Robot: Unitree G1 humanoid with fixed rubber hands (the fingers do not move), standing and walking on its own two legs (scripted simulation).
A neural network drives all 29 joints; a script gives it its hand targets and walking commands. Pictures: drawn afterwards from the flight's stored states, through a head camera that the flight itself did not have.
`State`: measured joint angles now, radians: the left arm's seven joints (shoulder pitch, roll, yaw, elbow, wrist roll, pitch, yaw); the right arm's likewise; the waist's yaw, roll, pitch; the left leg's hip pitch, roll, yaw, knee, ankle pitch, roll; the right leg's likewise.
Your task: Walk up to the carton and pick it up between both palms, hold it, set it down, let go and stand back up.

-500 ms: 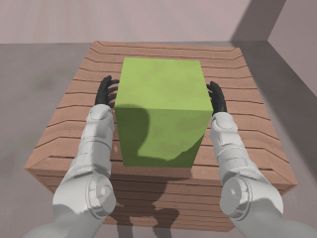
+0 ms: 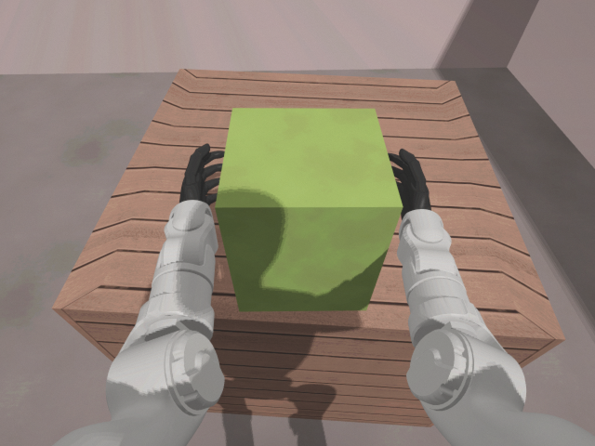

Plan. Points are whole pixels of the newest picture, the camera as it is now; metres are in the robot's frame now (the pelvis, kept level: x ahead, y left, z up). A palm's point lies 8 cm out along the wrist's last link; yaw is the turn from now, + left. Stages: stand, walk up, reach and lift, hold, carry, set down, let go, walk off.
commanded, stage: set down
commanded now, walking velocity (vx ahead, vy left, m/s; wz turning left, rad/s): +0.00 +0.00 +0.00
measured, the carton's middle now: (303, 215) +0.45 +0.02 +0.05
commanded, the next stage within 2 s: none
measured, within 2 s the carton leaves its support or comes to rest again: neither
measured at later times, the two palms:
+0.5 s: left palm (196, 204) +0.41 +0.17 +0.10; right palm (413, 209) +0.42 -0.14 +0.10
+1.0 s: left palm (198, 205) +0.42 +0.17 +0.10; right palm (413, 209) +0.42 -0.14 +0.10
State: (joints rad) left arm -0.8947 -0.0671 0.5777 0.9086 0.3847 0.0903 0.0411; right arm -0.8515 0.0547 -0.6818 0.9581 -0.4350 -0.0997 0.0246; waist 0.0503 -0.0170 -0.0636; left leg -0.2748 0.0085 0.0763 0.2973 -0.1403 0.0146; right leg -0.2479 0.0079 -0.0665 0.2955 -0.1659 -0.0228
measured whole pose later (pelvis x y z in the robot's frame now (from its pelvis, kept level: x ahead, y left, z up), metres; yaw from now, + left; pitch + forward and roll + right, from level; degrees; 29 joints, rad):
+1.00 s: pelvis +0.00 +0.00 +0.00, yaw -1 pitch +6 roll +0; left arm -0.87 -0.09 0.62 0.82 0.46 0.07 0.01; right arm -0.83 0.11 -0.70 0.85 -0.48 -0.12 0.07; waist 0.04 -0.03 -0.01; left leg -0.26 0.02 0.11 0.31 -0.15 0.02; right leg -0.24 0.01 -0.07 0.30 -0.17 -0.02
